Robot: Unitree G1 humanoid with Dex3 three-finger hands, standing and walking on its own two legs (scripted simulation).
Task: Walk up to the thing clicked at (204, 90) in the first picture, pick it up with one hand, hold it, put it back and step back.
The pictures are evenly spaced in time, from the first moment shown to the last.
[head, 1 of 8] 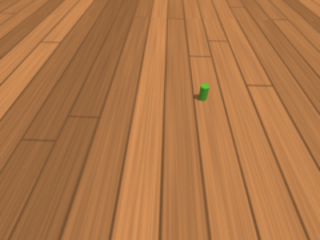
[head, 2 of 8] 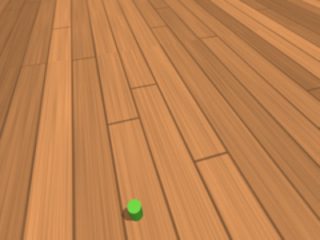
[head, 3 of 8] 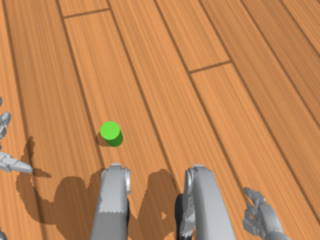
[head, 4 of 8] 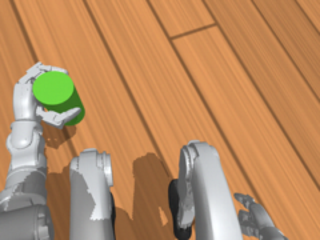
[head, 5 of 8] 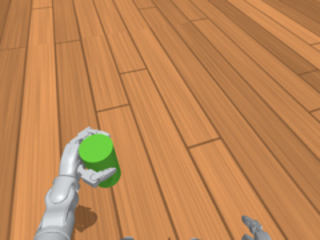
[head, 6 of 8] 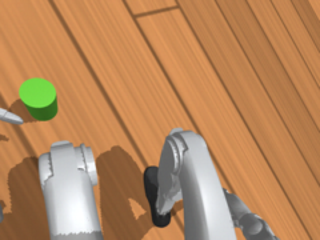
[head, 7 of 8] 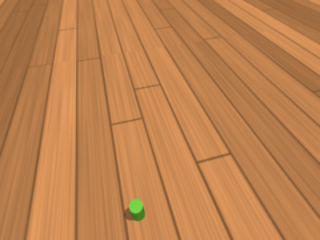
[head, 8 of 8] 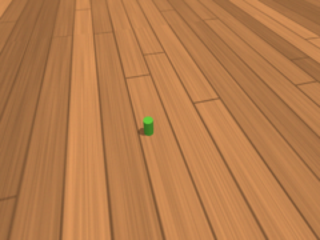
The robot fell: no
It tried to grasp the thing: yes
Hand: left
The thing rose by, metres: 0.67
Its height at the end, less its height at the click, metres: +0.00
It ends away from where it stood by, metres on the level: 0.00
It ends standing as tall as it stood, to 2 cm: yes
